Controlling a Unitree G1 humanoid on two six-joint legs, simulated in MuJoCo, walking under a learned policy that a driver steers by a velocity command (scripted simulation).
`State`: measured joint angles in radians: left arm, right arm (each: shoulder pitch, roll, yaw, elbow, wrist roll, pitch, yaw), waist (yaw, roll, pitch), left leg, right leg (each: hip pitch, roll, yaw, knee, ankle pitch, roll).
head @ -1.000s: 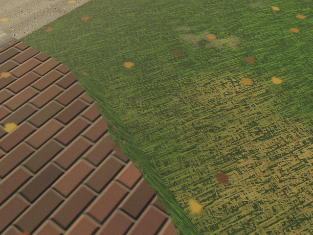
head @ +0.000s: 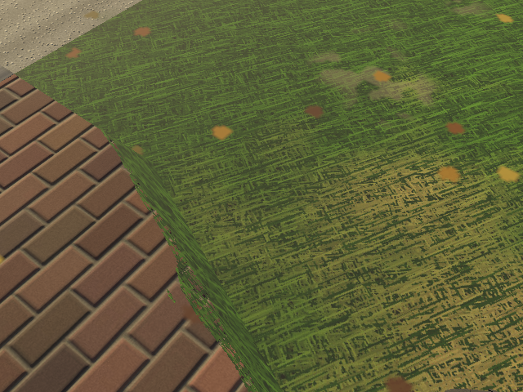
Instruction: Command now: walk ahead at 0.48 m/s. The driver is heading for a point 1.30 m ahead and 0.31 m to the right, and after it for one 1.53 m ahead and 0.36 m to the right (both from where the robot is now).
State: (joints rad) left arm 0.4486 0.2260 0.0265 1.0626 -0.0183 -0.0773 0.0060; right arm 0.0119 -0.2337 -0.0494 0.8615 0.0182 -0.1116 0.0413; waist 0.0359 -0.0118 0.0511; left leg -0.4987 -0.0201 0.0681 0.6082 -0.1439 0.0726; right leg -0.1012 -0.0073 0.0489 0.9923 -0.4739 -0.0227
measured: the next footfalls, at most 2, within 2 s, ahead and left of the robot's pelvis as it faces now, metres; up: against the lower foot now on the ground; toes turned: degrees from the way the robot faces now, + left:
right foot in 0.50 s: +0.46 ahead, -0.15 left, +0.00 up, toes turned -9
left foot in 1.00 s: +0.78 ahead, -0.03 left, +0.00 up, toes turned -25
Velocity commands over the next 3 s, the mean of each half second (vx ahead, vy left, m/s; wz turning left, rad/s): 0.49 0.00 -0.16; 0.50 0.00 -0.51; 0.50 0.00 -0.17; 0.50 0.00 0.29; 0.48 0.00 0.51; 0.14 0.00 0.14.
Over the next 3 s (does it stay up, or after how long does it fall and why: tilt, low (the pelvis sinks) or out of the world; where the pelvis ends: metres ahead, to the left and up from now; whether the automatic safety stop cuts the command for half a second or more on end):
stays up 1.47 -0.37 0.02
